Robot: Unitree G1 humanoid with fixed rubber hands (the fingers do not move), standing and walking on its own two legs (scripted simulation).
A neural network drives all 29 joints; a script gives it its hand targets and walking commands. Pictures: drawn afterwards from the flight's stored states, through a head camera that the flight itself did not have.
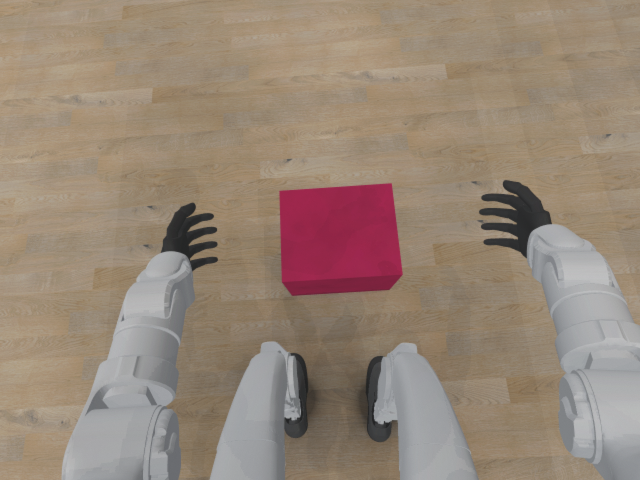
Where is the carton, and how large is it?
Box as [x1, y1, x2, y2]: [279, 183, 402, 295]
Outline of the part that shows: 391,183 279,191 282,282 292,295 389,289 402,274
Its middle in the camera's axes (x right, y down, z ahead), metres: +0.05 +0.02 +1.01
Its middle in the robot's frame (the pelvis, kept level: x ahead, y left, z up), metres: +0.52 +0.00 -0.57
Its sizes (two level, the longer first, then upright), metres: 0.276 0.227 0.223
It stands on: the floor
